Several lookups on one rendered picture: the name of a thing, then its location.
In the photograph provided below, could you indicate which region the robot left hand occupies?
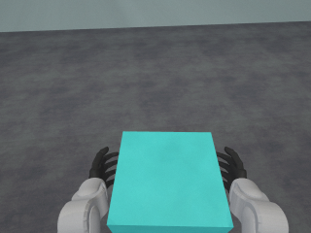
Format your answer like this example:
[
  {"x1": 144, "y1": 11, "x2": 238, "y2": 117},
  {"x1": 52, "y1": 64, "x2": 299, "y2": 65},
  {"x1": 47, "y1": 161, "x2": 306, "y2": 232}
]
[{"x1": 88, "y1": 147, "x2": 120, "y2": 188}]

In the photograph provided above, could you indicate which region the robot right hand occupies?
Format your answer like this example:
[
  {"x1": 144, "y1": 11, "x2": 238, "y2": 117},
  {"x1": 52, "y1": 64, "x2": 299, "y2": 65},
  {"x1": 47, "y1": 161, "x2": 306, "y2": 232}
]
[{"x1": 216, "y1": 147, "x2": 247, "y2": 193}]

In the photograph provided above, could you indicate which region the left robot forearm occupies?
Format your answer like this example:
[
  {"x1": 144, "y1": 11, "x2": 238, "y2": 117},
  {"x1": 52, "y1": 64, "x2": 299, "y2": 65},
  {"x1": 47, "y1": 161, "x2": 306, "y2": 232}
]
[{"x1": 57, "y1": 178, "x2": 109, "y2": 233}]

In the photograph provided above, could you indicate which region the carton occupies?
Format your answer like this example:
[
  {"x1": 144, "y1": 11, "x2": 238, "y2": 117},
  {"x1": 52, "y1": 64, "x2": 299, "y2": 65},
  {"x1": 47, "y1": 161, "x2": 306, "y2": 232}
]
[{"x1": 107, "y1": 131, "x2": 234, "y2": 233}]

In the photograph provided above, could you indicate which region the right robot forearm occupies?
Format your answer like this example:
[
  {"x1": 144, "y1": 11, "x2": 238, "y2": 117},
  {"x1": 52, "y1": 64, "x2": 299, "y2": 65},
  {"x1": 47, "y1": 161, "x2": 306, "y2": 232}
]
[{"x1": 228, "y1": 178, "x2": 289, "y2": 233}]

